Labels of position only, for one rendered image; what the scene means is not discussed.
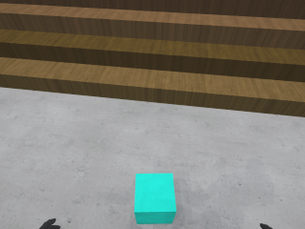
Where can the left robot hand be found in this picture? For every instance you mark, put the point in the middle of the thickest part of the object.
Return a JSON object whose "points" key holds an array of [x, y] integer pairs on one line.
{"points": [[49, 225]]}

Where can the carton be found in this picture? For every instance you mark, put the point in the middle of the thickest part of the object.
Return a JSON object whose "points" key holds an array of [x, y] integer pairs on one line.
{"points": [[154, 198]]}

